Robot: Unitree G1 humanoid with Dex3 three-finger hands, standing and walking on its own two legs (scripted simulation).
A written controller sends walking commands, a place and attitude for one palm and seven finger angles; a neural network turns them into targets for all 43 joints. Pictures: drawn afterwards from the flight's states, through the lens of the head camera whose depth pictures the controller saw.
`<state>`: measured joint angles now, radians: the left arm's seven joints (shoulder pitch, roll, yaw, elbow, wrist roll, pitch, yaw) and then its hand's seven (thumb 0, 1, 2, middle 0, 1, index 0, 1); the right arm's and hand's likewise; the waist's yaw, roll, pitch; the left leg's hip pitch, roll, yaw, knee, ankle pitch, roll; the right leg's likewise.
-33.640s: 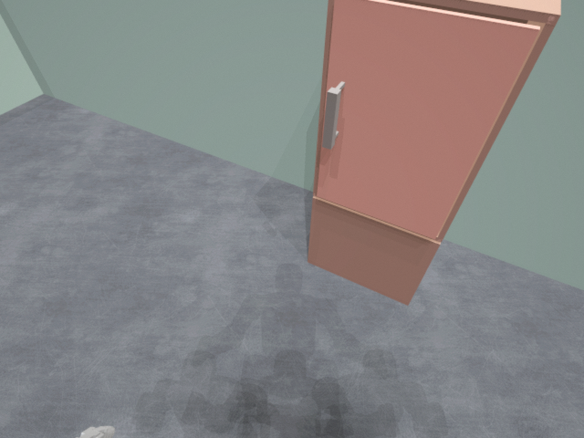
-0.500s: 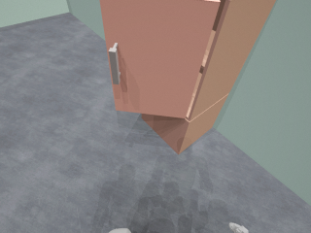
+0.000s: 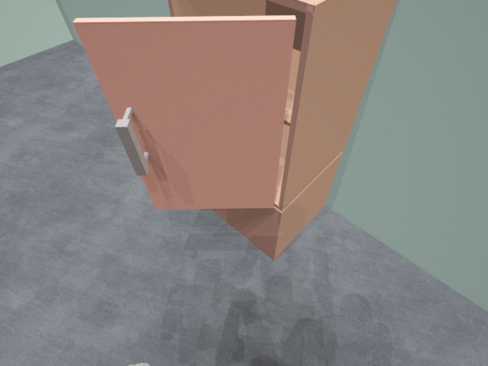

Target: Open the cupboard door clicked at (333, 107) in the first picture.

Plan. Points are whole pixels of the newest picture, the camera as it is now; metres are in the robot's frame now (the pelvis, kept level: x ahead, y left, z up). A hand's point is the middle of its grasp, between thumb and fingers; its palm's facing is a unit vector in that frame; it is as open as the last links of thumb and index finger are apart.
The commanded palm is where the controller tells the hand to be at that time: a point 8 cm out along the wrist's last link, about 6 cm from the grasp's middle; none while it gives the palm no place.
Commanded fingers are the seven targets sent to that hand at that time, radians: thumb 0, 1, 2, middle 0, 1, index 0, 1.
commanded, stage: come to a stop and stand still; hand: left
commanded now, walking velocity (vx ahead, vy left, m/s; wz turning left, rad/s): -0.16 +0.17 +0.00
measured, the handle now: (135, 142) +0.59 +0.26 -0.01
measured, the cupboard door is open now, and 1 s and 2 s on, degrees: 43 43 43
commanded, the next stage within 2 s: look again from close up in 0.66 s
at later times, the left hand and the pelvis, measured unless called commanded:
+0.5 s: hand out of the picture -0.02 +0.21 -0.17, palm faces +0.04 -0.97 -0.23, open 7.4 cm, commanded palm none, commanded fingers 0.00 0.90 0.90 -0.20 -0.30 -0.20 -0.30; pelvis -0.01 +0.02 +0.00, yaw +0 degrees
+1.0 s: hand out of the picture +0.01 +0.21 -0.17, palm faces -0.02 -0.97 -0.23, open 7.4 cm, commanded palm none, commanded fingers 0.00 0.90 0.90 -0.20 -0.30 -0.20 -0.30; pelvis -0.01 +0.02 +0.00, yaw -1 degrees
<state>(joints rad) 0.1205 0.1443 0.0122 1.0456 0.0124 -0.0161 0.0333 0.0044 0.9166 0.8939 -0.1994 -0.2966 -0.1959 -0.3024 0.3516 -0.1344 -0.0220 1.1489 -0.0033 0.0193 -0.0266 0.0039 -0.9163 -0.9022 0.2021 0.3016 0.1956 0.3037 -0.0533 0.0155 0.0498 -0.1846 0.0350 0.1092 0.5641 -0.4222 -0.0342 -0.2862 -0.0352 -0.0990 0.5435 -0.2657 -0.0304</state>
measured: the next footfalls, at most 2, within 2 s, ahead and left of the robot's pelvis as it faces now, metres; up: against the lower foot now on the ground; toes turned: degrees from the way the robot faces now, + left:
right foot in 2.00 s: +0.10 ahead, -0.09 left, +0.00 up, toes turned -4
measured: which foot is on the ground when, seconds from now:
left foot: down 0.00-1.00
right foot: down 0.00-1.00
